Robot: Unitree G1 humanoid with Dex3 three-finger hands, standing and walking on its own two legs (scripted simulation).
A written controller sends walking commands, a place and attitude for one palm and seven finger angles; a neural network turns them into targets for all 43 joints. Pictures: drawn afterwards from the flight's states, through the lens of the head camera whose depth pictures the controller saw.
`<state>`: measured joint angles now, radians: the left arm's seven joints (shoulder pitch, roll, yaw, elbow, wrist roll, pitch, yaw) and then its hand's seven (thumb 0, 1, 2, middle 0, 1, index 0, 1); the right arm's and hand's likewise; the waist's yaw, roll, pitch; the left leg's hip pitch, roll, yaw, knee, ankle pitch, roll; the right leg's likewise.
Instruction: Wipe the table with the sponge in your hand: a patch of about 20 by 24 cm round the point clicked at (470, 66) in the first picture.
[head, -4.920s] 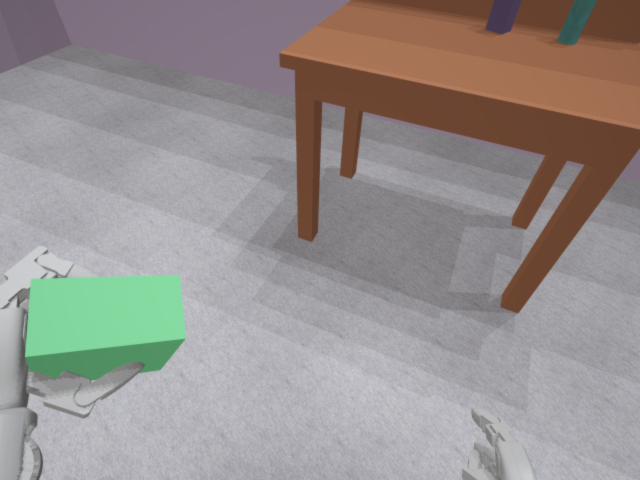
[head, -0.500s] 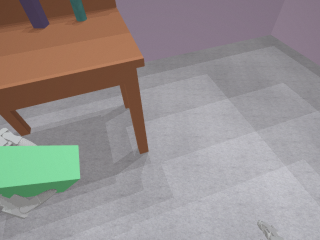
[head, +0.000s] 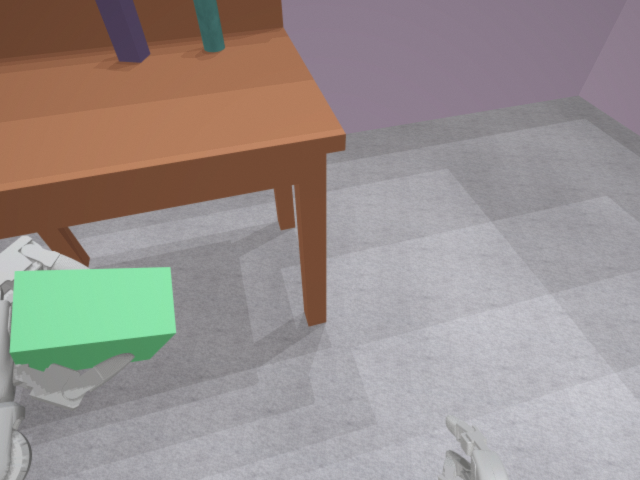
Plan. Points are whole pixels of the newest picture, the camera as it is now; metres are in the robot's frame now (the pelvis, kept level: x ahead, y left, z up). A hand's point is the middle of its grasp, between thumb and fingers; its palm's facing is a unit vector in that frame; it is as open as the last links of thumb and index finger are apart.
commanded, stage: take the last steps up to it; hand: left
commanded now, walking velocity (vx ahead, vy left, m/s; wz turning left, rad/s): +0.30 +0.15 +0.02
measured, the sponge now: (116, 321) +0.23 +0.22 +0.16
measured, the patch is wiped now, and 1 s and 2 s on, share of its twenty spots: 0.00 0.00 0.00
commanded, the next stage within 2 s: come to a stop and stand still in 1.34 s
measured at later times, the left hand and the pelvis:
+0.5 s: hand (60, 222) +0.33 +0.31 +0.18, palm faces +0.39 -0.80 -0.45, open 10.4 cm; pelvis +0.11 +0.08 -0.01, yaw +0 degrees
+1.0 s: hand (96, 180) +0.42 +0.32 +0.17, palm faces +0.35 -0.79 -0.50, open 10.4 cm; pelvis +0.20 +0.09 +0.01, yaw +1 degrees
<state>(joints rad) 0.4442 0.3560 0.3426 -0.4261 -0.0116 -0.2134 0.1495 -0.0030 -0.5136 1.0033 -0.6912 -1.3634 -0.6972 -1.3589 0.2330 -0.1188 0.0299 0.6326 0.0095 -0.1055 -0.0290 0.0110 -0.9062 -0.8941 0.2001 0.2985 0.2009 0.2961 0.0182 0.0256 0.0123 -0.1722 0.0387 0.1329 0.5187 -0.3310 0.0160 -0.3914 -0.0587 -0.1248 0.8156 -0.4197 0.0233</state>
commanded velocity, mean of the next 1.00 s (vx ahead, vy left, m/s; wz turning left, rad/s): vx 0.27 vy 0.15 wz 0.00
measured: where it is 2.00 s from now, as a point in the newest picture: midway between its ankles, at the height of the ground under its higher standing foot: outside the picture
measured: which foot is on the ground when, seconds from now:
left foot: down 0.00-0.08, up 0.10-0.38, down 0.40-0.76, up 0.78-1.00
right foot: up 0.00-0.04, down 0.06-0.40, up 0.42-0.72, down 0.74-1.00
